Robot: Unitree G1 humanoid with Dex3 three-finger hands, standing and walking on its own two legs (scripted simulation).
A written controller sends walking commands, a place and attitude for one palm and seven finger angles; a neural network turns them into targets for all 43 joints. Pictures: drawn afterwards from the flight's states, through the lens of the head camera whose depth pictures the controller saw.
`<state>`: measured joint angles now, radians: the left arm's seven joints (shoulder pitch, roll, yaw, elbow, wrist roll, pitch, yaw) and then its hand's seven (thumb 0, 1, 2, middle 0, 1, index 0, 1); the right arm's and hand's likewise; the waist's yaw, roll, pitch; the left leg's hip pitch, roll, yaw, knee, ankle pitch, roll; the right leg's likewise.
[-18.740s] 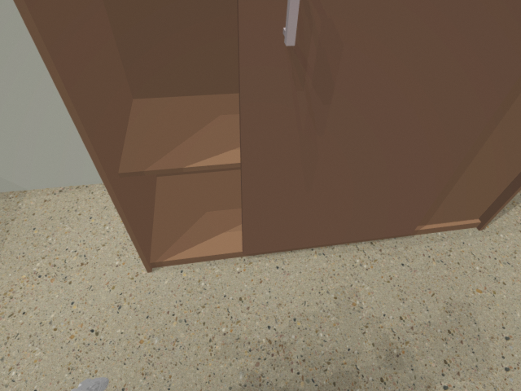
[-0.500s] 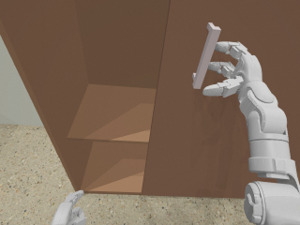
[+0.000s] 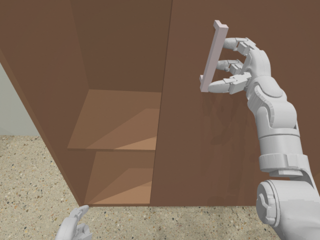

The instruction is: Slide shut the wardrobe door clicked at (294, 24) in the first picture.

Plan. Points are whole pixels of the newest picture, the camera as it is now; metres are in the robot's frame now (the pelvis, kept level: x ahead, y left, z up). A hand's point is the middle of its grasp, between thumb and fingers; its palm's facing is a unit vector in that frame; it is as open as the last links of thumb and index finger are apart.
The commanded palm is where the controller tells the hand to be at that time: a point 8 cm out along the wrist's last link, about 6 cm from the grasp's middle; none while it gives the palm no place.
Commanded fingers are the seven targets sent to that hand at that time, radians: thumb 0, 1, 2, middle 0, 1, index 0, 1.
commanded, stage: slide the fingers in behind the handle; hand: right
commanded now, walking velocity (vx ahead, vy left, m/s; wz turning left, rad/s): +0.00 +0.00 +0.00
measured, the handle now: (210, 58) +0.47 -0.07 +0.26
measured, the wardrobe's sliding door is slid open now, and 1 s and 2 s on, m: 0.39 0.39 0.39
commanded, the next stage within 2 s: grip the handle and tug to test in 1.78 s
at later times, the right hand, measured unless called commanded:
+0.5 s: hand (216, 71) +0.41 -0.08 +0.26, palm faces -0.08 +1.00 -0.03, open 14.0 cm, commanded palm +0.39 -0.13 +0.26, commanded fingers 0.00 0.50 -0.30 0.30 1.20 0.30 1.20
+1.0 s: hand (211, 71) +0.41 -0.07 +0.26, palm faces -0.07 +1.00 -0.02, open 14.0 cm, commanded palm +0.39 -0.12 +0.26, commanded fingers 0.00 0.50 -0.30 0.30 1.20 0.30 1.20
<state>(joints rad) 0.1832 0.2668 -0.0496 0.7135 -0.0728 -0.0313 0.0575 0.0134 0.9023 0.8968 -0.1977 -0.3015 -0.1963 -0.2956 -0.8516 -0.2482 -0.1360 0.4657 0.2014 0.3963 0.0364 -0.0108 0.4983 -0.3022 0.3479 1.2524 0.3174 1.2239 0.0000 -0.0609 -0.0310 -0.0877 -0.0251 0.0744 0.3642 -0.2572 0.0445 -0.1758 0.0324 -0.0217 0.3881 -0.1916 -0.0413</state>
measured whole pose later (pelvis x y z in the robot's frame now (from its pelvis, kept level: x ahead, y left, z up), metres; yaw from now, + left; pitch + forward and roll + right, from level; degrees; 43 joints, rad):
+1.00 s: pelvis +0.00 +0.01 +0.00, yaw +1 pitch -2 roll +0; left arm 0.16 0.26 -0.05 0.69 -0.07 -0.01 0.04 0.01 0.90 0.90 -0.20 -0.30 -0.20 -0.30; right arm -0.77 -0.20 -0.12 0.34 0.20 0.43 -0.01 -0.01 0.50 -0.30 0.30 1.20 0.30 1.20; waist 0.01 -0.06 -0.04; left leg -0.07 -0.04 0.06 0.36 -0.26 0.06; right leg -0.16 0.02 -0.03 0.38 -0.20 -0.03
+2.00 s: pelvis +0.00 +0.00 +0.00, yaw +1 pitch -2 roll +0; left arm 0.15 0.24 -0.05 0.69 -0.06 0.01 0.03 0.01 0.90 0.90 -0.20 -0.30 -0.20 -0.30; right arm -0.77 -0.15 -0.09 0.31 0.20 0.44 -0.07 -0.01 0.46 -0.32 0.31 1.21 0.26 1.20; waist 0.01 -0.06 -0.04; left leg -0.07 -0.03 0.05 0.35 -0.25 0.05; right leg -0.14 0.02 -0.04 0.37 -0.19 -0.04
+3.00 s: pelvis +0.01 +0.01 +0.00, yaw +1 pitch -2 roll +0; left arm 0.14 0.25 -0.05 0.67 -0.06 0.04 0.02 0.01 0.90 0.90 -0.20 -0.30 -0.20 -0.30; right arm -0.71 -0.16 -0.10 0.21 0.20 0.46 -0.06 0.01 -0.76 -0.82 0.39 1.37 0.30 1.33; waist 0.01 -0.07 -0.05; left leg -0.06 -0.04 0.05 0.36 -0.27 0.05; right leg -0.14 0.02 -0.04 0.37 -0.21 -0.03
